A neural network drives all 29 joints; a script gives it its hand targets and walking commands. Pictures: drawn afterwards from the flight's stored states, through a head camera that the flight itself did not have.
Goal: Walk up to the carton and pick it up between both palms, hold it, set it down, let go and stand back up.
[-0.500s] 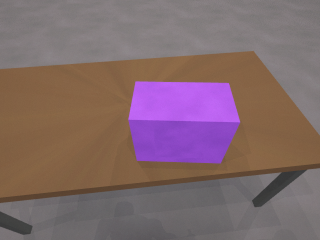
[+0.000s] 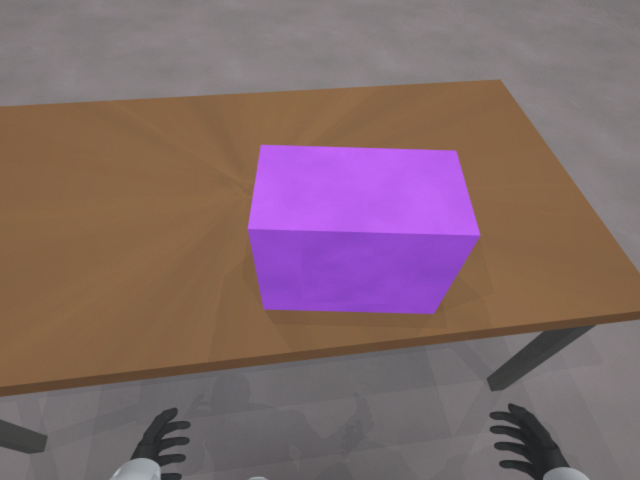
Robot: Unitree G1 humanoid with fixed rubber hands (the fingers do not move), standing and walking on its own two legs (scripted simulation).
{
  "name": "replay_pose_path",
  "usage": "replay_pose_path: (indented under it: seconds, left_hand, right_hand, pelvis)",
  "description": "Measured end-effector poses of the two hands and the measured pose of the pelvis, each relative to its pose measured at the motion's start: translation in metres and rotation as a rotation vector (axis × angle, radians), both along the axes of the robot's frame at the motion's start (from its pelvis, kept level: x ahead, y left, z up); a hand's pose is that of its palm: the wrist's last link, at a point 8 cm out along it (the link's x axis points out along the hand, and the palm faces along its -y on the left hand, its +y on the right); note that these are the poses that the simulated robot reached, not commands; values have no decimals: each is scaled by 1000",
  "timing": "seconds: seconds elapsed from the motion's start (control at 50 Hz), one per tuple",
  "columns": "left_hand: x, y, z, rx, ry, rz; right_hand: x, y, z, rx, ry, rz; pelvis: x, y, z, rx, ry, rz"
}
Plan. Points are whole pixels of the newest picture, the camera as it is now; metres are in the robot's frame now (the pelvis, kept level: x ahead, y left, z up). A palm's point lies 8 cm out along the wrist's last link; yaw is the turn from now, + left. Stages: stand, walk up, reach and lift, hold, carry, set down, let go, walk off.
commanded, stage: reach and lift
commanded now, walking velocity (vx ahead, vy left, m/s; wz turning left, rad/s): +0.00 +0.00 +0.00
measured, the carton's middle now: (353, 235) +0.49 -0.03 -0.04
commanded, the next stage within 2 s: none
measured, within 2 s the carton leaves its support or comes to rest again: neither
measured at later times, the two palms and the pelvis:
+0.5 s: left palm (143, 450) +0.17 +0.24 -0.07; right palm (538, 444) +0.18 -0.24 -0.06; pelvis +0.02 +0.00 +0.01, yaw +0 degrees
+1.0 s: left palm (141, 413) +0.21 +0.25 -0.05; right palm (537, 413) +0.22 -0.25 -0.05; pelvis +0.01 +0.00 +0.01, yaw -1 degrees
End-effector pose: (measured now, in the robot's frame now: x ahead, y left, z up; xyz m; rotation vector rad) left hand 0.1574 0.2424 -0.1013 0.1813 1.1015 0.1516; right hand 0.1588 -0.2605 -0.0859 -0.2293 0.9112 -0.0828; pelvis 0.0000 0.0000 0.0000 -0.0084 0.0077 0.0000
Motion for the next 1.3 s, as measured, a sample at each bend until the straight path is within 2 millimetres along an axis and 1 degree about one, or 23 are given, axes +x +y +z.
replay_pose_path:
  seconds: [0.1,0.18,0.28,0.42,0.62,0.7,0.94,1.02,1.1,1.22,1.3]
  left_hand:
    - [11,2,13,6,-86,-9]
    - [11,0,19,-7,-129,-14]
    - [11,-3,22,-17,-170,-8]
    - [16,-5,28,-23,-254,-2]
    - [18,-4,35,-36,-360,9]
    - [23,-4,38,-43,-403,8]
    - [49,1,48,-50,-555,-4]
    - [59,3,50,-55,-597,8]
    - [73,4,52,-62,-645,4]
    - [94,3,64,-62,-726,-20]
    - [105,2,71,-65,-782,-28]
  right_hand:
    - [5,11,2,26,-57,3]
    - [8,15,7,33,-101,10]
    - [13,15,12,41,-136,5]
    - [23,16,24,52,-203,-6]
    - [26,17,29,75,-263,-15]
    - [29,16,30,85,-289,-29]
    - [49,13,35,105,-395,-41]
    - [60,12,37,110,-436,-40]
    - [75,11,40,118,-479,-51]
    - [93,7,46,129,-547,-66]
    - [105,3,55,128,-605,-64]
  pelvis:
    - [4,3,4,-3,-5,1]
    - [8,5,8,-1,-15,2]
    - [12,6,11,5,-22,-1]
    - [15,5,13,7,-24,-6]
    - [16,3,13,9,-24,-6]
    - [16,3,12,9,-16,-5]
    - [15,3,8,8,11,-11]
    - [14,3,4,9,29,-9]
    - [13,3,1,8,50,-5]
    - [12,4,-3,3,78,-10]
    - [11,3,-5,1,97,-12]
